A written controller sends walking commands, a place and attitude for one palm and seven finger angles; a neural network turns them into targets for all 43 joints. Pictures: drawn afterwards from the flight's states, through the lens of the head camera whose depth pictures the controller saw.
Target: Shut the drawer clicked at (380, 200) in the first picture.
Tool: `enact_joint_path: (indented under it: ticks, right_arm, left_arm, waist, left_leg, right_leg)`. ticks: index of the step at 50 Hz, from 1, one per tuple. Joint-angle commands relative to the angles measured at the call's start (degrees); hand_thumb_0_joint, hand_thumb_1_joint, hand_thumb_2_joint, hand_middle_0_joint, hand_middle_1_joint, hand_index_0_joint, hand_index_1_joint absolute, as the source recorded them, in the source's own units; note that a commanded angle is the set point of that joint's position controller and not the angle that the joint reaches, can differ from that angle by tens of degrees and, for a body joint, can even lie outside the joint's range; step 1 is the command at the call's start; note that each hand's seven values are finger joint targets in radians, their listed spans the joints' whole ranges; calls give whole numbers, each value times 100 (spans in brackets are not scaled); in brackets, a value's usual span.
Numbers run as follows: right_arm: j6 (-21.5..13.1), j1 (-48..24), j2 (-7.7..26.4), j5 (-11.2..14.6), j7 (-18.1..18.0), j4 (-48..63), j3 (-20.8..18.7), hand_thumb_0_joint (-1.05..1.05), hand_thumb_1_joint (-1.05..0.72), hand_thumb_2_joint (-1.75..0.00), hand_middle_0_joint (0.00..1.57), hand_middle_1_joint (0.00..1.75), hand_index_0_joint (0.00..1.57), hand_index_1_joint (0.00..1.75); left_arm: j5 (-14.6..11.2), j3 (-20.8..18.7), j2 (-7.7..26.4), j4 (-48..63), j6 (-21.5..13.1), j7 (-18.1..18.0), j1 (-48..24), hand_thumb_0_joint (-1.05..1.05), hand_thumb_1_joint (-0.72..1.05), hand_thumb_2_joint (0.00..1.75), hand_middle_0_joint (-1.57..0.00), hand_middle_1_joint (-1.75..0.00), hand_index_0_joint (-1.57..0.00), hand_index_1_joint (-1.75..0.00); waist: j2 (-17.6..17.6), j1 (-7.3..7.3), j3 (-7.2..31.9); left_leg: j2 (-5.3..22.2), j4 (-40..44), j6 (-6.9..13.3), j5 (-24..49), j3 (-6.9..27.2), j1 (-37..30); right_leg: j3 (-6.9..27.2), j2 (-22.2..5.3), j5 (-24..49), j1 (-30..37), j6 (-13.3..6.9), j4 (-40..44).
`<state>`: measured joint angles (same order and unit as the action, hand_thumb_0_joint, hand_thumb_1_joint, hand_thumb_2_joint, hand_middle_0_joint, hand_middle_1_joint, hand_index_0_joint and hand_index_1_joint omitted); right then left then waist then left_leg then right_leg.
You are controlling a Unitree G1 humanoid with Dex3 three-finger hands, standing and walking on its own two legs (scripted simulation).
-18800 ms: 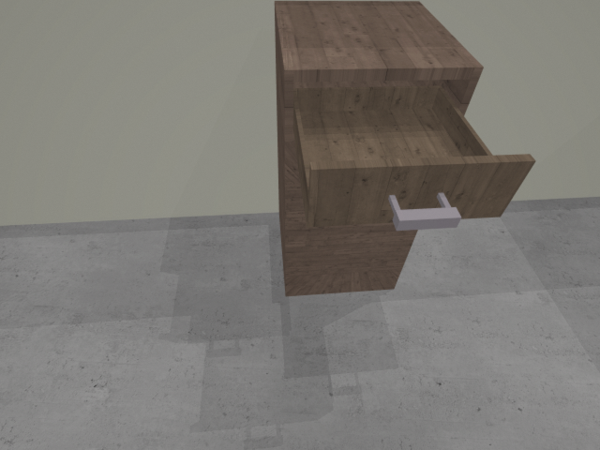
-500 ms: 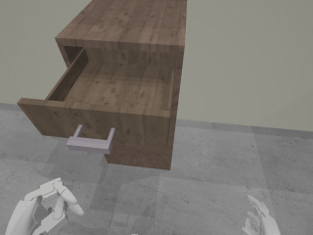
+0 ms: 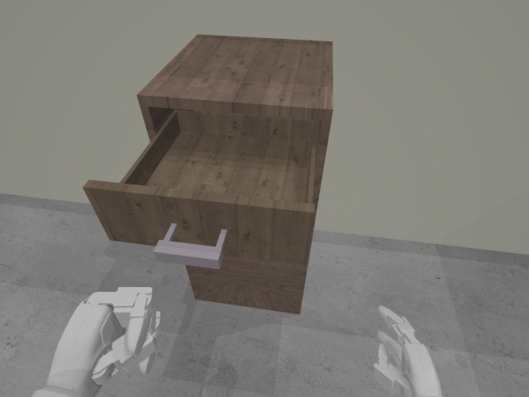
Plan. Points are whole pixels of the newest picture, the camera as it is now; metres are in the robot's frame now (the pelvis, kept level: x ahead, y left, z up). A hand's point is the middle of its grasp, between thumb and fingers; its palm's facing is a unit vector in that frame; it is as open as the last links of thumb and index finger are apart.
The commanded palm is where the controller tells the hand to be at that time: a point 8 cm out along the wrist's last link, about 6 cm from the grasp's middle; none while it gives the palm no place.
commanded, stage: raise the hand and make a fist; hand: left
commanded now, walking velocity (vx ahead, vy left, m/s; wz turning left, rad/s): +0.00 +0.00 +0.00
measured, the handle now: (193, 243) +0.35 +0.16 +0.05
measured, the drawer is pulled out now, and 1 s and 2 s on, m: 0.28 0.28 0.28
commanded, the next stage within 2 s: bring the fist close to the handle in 0.44 s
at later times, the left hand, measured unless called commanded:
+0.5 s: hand (152, 341) +0.15 +0.14 +0.14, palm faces +0.03 -0.99 -0.12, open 3.3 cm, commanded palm +0.10 +0.19 +0.15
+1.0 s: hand (175, 327) +0.18 +0.13 +0.10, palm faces -0.01 -1.00 -0.08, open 3.3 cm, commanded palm +0.15 +0.19 +0.11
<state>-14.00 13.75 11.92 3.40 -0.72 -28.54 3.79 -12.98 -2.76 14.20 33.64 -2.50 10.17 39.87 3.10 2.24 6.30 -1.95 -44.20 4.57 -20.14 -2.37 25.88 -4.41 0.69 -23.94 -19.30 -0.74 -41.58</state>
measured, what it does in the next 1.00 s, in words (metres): shifts its weight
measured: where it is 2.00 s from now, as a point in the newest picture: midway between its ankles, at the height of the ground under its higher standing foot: outside the picture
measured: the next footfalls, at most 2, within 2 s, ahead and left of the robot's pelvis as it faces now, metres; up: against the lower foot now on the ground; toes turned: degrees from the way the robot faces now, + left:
none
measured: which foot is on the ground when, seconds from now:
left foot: down 0.00-1.00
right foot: down 0.00-1.00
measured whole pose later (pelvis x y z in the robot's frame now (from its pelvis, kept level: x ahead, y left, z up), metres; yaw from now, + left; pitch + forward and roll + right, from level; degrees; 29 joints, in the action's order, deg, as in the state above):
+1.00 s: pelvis +0.02 -0.05 +0.01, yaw +0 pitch +3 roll +0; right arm -18.3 13.6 15.2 3.4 -2.8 -35.5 0.2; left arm -17.4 -11.2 13.7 13.6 -11.7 18.1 33.4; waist 2.5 1.1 5.5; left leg 0.1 -40.6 0.5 -19.3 -0.4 24.5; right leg -5.8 3.2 -24.0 -18.2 -4.4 -38.6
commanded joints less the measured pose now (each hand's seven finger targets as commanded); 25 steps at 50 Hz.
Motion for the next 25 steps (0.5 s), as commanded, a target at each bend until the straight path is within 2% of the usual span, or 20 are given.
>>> enact_joint_path:
  ticks: [1,2,3,4,6,9,10,11,13,15,16,18,20,22,23,25]
  right_arm:
    - [-422,-729,683,68,-56,947,-291,0,-90,-90,20,30,20,30]
    - [-437,-746,693,88,-57,942,-306,0,-90,-90,20,30,20,30]
    - [-426,-734,717,95,-63,892,-304,0,-90,-90,20,30,20,30]
    - [-425,-752,748,100,-64,892,-300,0,-90,-90,20,30,20,30]
    - [-424,-773,777,129,-71,900,-302,0,-90,-90,20,30,20,30]
    - [-434,-791,775,122,-116,955,-311,0,-90,-90,20,30,20,30]
    - [-438,-844,769,122,-127,928,-338,0,-90,-90,20,30,20,30]
    - [-430,-808,737,114,-124,970,-318,0,-90,-90,20,30,20,30]
    - [-436,-781,685,94,-137,933,-338,0,-90,-90,20,30,20,30]
    - [-463,-809,675,100,-135,845,-342,0,-90,-90,20,30,20,30]
    - [-492,-776,659,99,-130,851,-322,0,-90,-90,20,30,20,30]
    - [-567,-784,693,116,-141,783,-327,0,-90,-90,20,30,20,30]
    - [-623,-822,742,136,-194,651,-344,0,-90,-90,20,30,20,30]
    - [-683,-761,780,159,-244,639,-341,0,-90,-90,20,30,20,30]
    - [-731,-781,790,156,-261,638,-346,0,-90,-90,20,30,20,30]
    - [-802,-837,787,158,-296,573,-366,0,-90,-90,20,30,20,30]
  left_arm:
    - [-152,-434,322,1614,-390,-122,-186,0,90,90,-140,-160,-140,-160]
    - [-172,-543,414,1578,-343,-112,-169,0,90,90,-140,-160,-140,-160]
    - [-165,-432,301,1359,-275,-66,-155,0,90,90,-140,-160,-140,-160]
    - [-169,-300,209,1290,-212,-10,-165,0,90,90,-140,-160,-140,-160]
    - [-143,-88,69,1152,-64,46,-236,0,90,90,-140,-160,-140,-160]
    - [-110,-237,304,1264,20,33,-305,0,90,90,-140,-160,-140,-160]
    - [-60,-521,551,1289,23,-32,-275,0,90,90,-140,-160,-140,-160]
    - [-32,-497,522,1430,-19,-61,-305,0,90,90,-140,-160,-140,-160]
    - [-64,-771,650,1477,-158,-164,-278,0,90,90,-140,-160,-140,-160]
    - [-131,-1008,733,1457,-303,-236,-221,0,90,90,-140,-160,-140,-160]
    - [-189,-816,523,1460,-376,-210,-233,0,90,90,-140,-160,-140,-160]
    - [-325,-866,521,1218,-446,-134,-249,0,90,90,-140,-160,-140,-160]
    - [-395,-993,621,852,-445,-22,-391,0,90,90,-140,-160,-140,-160]
    - [-428,-932,664,630,-405,138,-585,0,90,90,-140,-160,-140,-160]
    - [-445,-867,630,588,-402,220,-645,0,90,90,-140,-160,-140,-160]
    - [-450,-1031,779,471,-379,311,-630,0,90,90,-140,-160,-140,-160]
  waist:
    - [156,-35,79]
    - [69,-22,66]
    - [-43,-73,-104]
    - [30,-77,-154]
    - [-74,-122,-365]
    - [-266,-80,-255]
    - [-186,-21,-216]
    - [-169,-18,-135]
    - [-142,21,-26]
    - [118,67,-58]
    - [129,10,-112]
    - [86,-21,-187]
    - [-23,-56,-404]
    - [-134,-115,-497]
    - [-201,-120,-514]
    - [-283,-84,-511]
  left_leg:
    - [487,1247,-415,449,896,-944]
    - [504,1261,-420,426,892,-921]
    - [507,1279,-420,381,895,-892]
    - [487,1299,-408,278,878,-855]
    - [468,1396,-381,-70,910,-731]
    - [397,1390,-302,-179,825,-719]
    - [388,1384,-298,-139,804,-726]
    - [377,1391,-296,-130,758,-757]
    - [371,1314,-289,88,704,-841]
    - [357,1271,-314,154,663,-838]
    - [344,1259,-313,147,641,-849]
    - [338,1183,-294,136,608,-809]
    - [322,1139,-269,22,598,-727]
    - [289,1098,-247,-25,545,-664]
    - [277,1067,-230,31,535,-681]
    - [260,997,-211,145,518,-691]
  right_leg:
    - [-185,108,565,-631,-74,585]
    - [-185,99,564,-586,-68,616]
    - [-183,106,559,-635,-58,653]
    - [-161,94,523,-627,-52,685]
    - [-145,93,405,-647,-39,744]
    - [-77,74,280,-536,-33,840]
    - [-56,87,288,-480,-49,855]
    - [-65,71,228,-463,-49,860]
    - [-59,70,273,-422,-64,884]
    - [-59,90,304,-404,-88,908]
    - [-76,80,294,-443,-79,923]
    - [-28,77,269,-481,-65,1011]
    - [96,68,139,-512,-52,1212]
    - [248,25,-18,-524,-23,1365]
    - [326,-1,-23,-517,-5,1428]
    - [473,-46,-14,-465,16,1582]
